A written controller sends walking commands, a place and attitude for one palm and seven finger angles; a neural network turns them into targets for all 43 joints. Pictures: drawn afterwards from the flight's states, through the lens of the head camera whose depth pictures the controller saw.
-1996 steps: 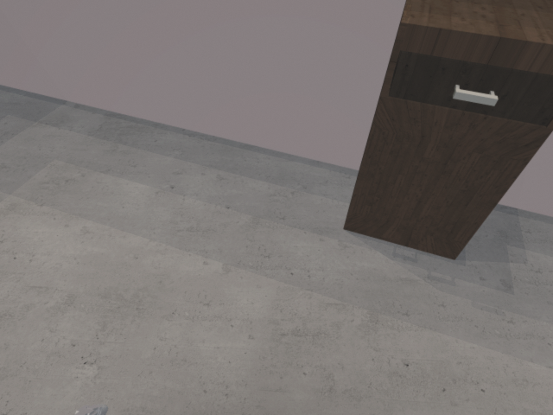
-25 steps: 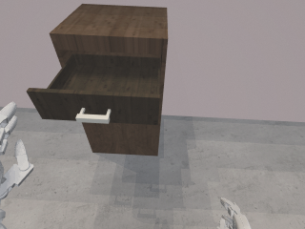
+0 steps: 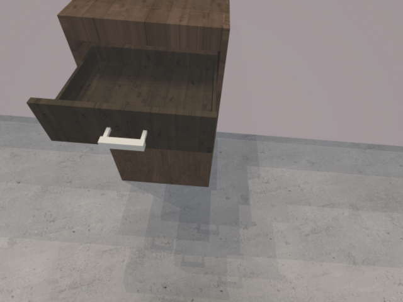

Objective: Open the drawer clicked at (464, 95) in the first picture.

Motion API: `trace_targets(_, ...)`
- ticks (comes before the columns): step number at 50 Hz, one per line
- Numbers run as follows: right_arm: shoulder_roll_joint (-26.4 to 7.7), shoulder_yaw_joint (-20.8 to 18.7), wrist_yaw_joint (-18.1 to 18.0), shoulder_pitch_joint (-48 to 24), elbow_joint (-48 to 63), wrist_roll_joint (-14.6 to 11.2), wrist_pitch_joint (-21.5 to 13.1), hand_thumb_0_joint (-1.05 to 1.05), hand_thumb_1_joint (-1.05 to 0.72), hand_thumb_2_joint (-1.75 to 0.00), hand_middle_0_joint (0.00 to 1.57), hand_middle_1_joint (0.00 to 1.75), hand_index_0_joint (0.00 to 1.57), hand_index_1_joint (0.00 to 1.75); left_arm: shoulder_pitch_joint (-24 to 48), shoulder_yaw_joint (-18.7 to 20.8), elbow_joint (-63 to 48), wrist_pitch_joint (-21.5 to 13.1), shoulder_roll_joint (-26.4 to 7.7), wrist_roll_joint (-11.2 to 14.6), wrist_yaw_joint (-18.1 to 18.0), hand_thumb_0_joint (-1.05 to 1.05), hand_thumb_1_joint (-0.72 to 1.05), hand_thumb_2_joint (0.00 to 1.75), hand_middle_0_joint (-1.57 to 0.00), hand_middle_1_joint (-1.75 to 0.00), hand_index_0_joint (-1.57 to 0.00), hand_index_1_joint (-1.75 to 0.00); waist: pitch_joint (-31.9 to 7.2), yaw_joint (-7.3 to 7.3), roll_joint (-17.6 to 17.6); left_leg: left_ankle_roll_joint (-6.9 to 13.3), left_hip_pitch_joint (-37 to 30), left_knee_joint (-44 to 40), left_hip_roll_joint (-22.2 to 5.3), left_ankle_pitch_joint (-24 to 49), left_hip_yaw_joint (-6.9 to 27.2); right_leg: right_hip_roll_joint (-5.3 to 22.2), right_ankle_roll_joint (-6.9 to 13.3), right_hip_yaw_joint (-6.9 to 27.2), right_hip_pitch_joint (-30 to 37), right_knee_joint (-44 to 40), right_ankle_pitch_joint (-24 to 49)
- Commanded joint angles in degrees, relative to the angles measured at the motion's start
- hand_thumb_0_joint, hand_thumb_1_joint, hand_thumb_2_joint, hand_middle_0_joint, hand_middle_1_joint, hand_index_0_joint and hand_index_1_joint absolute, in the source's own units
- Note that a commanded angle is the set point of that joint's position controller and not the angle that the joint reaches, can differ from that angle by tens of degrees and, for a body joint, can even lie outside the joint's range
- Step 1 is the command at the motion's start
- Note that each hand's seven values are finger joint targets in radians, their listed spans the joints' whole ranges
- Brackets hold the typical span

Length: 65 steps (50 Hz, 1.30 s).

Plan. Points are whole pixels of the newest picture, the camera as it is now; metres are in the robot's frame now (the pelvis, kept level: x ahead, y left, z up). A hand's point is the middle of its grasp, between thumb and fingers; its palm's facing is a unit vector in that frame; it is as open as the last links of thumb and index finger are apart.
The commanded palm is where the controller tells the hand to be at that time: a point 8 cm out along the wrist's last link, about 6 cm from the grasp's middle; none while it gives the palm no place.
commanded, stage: let the arm hang, fingers relaxed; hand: left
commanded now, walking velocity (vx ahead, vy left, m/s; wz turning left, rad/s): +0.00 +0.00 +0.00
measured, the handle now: (124, 138) +0.48 +0.23 +0.00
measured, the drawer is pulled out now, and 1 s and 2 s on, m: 0.30 0.30 0.30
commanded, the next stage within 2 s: look to check the result in 0.66 s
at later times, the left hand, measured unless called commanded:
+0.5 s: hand out of the picture -0.01 +0.16 -0.18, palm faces +0.02 -0.99 -0.17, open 7.3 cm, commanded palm none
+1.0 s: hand out of the picture -0.03 +0.16 -0.17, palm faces +0.03 -0.98 -0.18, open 7.4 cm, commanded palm none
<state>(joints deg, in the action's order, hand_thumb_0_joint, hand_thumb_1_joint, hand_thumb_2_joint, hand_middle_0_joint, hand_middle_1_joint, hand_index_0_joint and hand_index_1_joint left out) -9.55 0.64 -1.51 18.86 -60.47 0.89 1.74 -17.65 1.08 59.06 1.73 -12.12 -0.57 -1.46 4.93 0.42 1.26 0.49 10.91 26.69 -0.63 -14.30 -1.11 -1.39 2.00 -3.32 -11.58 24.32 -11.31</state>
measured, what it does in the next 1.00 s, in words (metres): stands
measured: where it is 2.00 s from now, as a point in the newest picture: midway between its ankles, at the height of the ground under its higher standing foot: outside the picture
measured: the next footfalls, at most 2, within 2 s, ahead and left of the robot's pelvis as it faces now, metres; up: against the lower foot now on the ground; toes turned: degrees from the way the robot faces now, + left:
none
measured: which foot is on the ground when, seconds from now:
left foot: down 0.00-1.00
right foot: down 0.00-1.00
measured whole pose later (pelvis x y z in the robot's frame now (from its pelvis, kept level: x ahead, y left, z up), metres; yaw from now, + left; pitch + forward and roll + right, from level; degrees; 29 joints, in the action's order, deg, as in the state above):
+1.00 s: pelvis +0.00 +0.00 +0.00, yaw -1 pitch -2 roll +0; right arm -6.2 -0.2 -2.2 20.2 -65.0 0.7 0.4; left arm -18.4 0.5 65.4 -0.1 -7.4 -0.5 -2.2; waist 3.1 -0.2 -0.2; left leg 0.2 8.7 23.8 -0.6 -12.8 -1.9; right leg -1.4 2.3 -2.5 -10.6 23.3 -10.7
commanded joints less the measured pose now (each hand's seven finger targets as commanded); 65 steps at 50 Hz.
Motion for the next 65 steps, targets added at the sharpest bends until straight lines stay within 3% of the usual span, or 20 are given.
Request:
trace_targets(1,-5.3,-1.2,-0.7,2.6,1.0,-0.5,-1.6,0.00,-0.90,-0.90,0.20,0.30,0.20,0.30,-1.8,0.3,0.4,-1.6,-4.0,0.1,-0.3,0.00,0.90,0.90,-0.20,-0.30,-0.20,-0.30,-2.5,-0.51,-4.2,2.1,0.5,-7.2,-5.4,5.5,5.3,6.2,1.0,6.6,2.3,-4.9,3.4)
trace_targets(5,-4.3,-1.1,-0.8,4.1,-1.0,-0.6,-1.5,0.00,-0.90,-0.90,0.20,0.30,0.20,0.30,-3.2,-0.2,3.1,-1.5,-3.4,0.1,-0.5,0.00,0.90,0.90,-0.20,-0.30,-0.20,-0.30,0.5,-0.53,-2.0,2.1,0.9,-8.3,-5.4,3.1,5.0,6.2,0.9,6.4,0.6,-5.8,0.5)
trace_targets(12,-2.9,-1.2,-0.7,5.5,-3.1,-0.6,-1.6,0.00,-0.90,-0.90,0.20,0.30,0.20,0.30,-4.3,-0.2,4.7,-1.6,-2.5,0.0,-0.8,0.00,0.90,0.90,-0.20,-0.30,-0.20,-0.30,1.4,-0.49,-0.1,2.2,1.7,-9.1,-5.0,-0.2,4.8,6.0,0.7,6.9,-0.6,-6.1,-2.6)
trace_targets(14,-2.5,-1.3,-0.7,5.0,-3.2,-0.6,-1.6,0.00,-0.90,-0.90,0.20,0.30,0.20,0.30,-4.9,-0.1,5.0,-1.7,-2.1,-0.1,-1.0,0.00,0.90,0.90,-0.20,-0.30,-0.20,-0.30,1.7,-0.35,-1.7,2.1,0.6,-9.0,-4.8,0.1,4.4,6.0,0.7,6.9,-2.0,-6.0,-2.9)
trace_targets(19,-1.5,-1.3,-0.7,5.3,-3.6,-0.6,-1.8,0.00,-0.90,-0.90,0.20,0.30,0.20,0.30,-5.0,0.0,4.9,-2.0,-1.3,-0.2,-1.1,0.00,0.90,0.90,-0.20,-0.30,-0.20,-0.30,2.5,-0.45,-0.7,2.1,1.0,-8.9,-4.8,0.9,4.3,5.9,0.6,6.9,-2.6,-5.9,-1.8)
trace_targets(27,-0.6,-1.4,-1.0,5.8,-3.5,-0.4,-2.1,0.00,-0.90,-0.90,0.20,0.30,0.20,0.30,-4.6,0.3,4.7,-2.2,-0.4,-0.1,-1.1,0.00,0.90,0.90,-0.20,-0.30,-0.20,-0.30,2.4,-0.60,-3.1,1.9,1.5,-8.8,-4.7,2.6,4.1,6.0,0.8,6.9,-1.4,-5.7,0.5)
trace_targets(29,-0.5,-1.5,-1.0,5.7,-3.3,-0.6,-2.0,0.00,-0.90,-0.90,0.20,0.30,0.20,0.30,-4.9,0.4,4.6,-2.3,-0.2,-0.2,-1.1,0.00,0.90,0.90,-0.20,-0.30,-0.20,-0.30,2.4,-0.45,-1.8,2.0,1.2,-8.7,-4.8,2.1,4.0,5.8,0.8,6.6,-1.6,-6.1,-0.1)
trace_targets(32,-0.7,-1.5,-1.0,5.7,-3.4,-0.4,-2.0,0.00,-0.90,-0.90,0.20,0.30,0.20,0.30,-4.5,0.4,4.6,-2.2,-0.4,-0.1,-1.0,0.00,0.90,0.90,-0.20,-0.30,-0.20,-0.30,2.5,-0.64,-2.8,1.8,1.2,-8.8,-4.7,2.0,4.0,6.0,0.8,6.8,-1.5,-6.0,-0.1)
trace_targets(34,-0.6,-1.6,-0.9,5.8,-3.3,-0.6,-1.8,0.00,-0.90,-0.90,0.20,0.30,0.20,0.30,-4.8,0.4,4.7,-2.3,-0.3,-0.1,-1.0,0.00,0.90,0.90,-0.20,-0.30,-0.20,-0.30,2.6,-0.55,-1.0,2.0,0.8,-8.6,-4.7,1.0,3.7,6.0,0.8,6.7,-2.2,-6.7,-1.6)
trace_targets(41,-0.8,-1.5,-0.9,6.2,-3.6,-0.3,-1.7,0.00,-0.90,-0.90,0.20,0.30,0.20,0.30,-4.6,0.5,4.8,-2.1,-0.6,0.0,-0.9,0.00,0.90,0.90,-0.20,-0.30,-0.20,-0.30,2.6,-0.70,-2.6,1.8,1.5,-8.5,-4.5,0.6,4.0,6.1,0.9,7.1,-1.8,-7.0,-2.9)
trace_targets(42,-0.6,-1.6,-0.9,6.4,-3.6,-0.3,-1.8,0.00,-0.90,-0.90,0.20,0.30,0.20,0.30,-4.5,0.5,4.8,-2.2,-0.7,0.0,-0.9,0.00,0.90,0.90,-0.20,-0.30,-0.20,-0.30,2.0,-0.71,-1.4,1.8,1.1,-8.4,-4.5,1.5,4.0,6.2,1.0,6.9,-1.3,-6.8,-2.1)
trace_targets(49,-0.9,-1.6,-1.0,6.0,-3.5,-0.5,-1.8,0.00,-0.90,-0.90,0.20,0.30,0.20,0.30,-4.8,0.4,4.9,-2.3,-0.5,0.0,-1.0,0.00,0.90,0.90,-0.20,-0.30,-0.20,-0.30,1.6,-0.69,-2.7,1.6,0.0,-8.0,-4.7,2.9,3.8,6.1,1.0,6.9,-1.6,-6.8,-0.9)
trace_targets(59,-0.8,-1.8,-1.0,5.6,-3.6,-0.5,-1.8,0.00,-0.90,-0.90,0.20,0.30,0.20,0.30,-4.5,0.6,4.9,-2.5,-0.6,-0.1,-1.1,0.00,0.90,0.90,-0.20,-0.30,-0.20,-0.30,1.0,-0.69,-1.8,1.5,-0.5,-7.8,-4.7,3.7,3.6,6.2,1.0,6.9,-1.2,-7.0,-0.2)
trace_targets(65,-0.7,-1.9,-0.9,5.4,-3.5,-0.3,-1.6,0.00,-0.90,-0.90,0.20,0.30,0.20,0.30,-3.8,0.6,4.7,-2.3,-0.8,-0.1,-1.0,0.00,0.90,0.90,-0.20,-0.30,-0.20,-0.30,2.9,-0.82,-1.2,1.5,0.6,-8.0,-4.4,2.0,3.5,6.3,0.9,7.1,-2.1,-7.9,-3.1)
